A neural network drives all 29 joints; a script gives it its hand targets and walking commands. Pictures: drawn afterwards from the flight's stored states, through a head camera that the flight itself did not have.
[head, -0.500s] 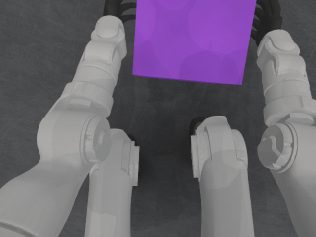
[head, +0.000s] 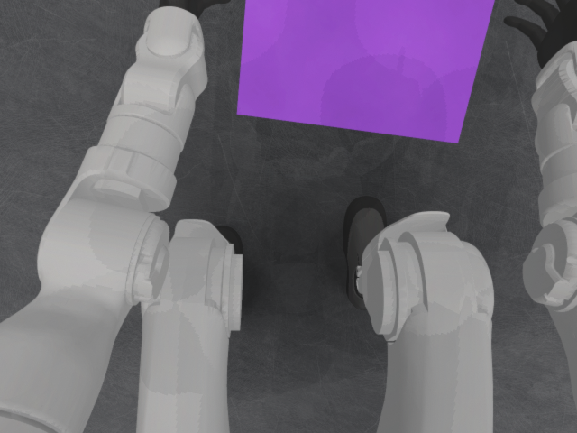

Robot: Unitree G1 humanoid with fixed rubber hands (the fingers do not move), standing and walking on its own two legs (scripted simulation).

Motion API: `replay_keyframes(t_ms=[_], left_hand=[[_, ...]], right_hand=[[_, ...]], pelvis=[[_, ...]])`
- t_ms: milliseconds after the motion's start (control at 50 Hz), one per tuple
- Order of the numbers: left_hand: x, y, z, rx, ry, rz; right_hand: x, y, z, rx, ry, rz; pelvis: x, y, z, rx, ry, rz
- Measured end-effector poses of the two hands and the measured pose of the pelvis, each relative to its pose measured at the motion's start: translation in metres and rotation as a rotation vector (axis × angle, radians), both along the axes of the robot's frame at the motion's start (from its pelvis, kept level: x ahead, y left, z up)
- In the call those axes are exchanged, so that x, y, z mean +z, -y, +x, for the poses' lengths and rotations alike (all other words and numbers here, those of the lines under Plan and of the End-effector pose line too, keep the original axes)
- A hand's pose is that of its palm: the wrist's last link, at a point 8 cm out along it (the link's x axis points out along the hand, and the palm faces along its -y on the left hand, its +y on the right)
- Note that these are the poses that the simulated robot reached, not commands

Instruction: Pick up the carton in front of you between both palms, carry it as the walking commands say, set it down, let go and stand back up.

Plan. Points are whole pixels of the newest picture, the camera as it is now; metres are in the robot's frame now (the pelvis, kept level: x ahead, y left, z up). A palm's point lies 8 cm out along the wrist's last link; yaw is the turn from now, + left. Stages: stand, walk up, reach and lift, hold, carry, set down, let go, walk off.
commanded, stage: set down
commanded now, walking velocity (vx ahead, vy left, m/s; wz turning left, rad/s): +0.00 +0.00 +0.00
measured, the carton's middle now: (347, 39) +0.50 -0.10 -0.25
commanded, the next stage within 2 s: let go in 1.02 s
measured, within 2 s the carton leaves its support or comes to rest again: neither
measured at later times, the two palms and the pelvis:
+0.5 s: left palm out of the picture +0.55 +0.06 -0.02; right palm out of the picture +0.48 -0.32 -0.02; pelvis +0.01 -0.01 +0.09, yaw -1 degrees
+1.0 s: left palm out of the picture +0.54 +0.07 +0.13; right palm out of the picture +0.48 -0.33 +0.13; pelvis +0.04 -0.01 +0.23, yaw -3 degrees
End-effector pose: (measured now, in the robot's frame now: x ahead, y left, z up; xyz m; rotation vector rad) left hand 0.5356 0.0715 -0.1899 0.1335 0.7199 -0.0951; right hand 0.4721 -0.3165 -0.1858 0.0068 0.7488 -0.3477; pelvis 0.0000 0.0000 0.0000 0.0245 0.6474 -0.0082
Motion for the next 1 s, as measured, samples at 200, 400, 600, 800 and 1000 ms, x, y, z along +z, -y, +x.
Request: replay_keyframes(t_ms=[200, 400, 600, 800, 1000], left_hand=[[0.072, 0.017, 0.007, 0.021, 0.100, 0.001], [0.147, 0.019, 0.013, 0.051, 0.075, 0.011], [0.195, 0.009, 0.011, 0.054, 0.098, 0.012], [0.255, 0.010, 0.011, 0.046, 0.102, 0.012], [0.318, 0.006, 0.009, 0.050, 0.098, 0.015]], right_hand=[[0.064, -0.002, 0.010, 0.024, 0.116, 0.012], [0.137, 0.003, 0.003, 0.025, 0.099, 0.008], [0.189, 0.001, 0.007, 0.031, 0.109, -0.006], [0.253, 0.010, 0.004, 0.033, 0.112, 0.000], [0.313, 0.009, 0.003, 0.046, 0.114, 0.007]], pelvis=[[0.022, 0.003, 0.002, -0.028, -0.006, 0.022], [0.073, 0.004, 0.009, -0.049, -0.090, 0.039], [0.117, 0.007, 0.019, -0.047, -0.152, 0.036], [0.172, 0.007, 0.031, -0.059, -0.163, 0.029], [0.228, 0.009, 0.044, -0.069, -0.145, 0.031]])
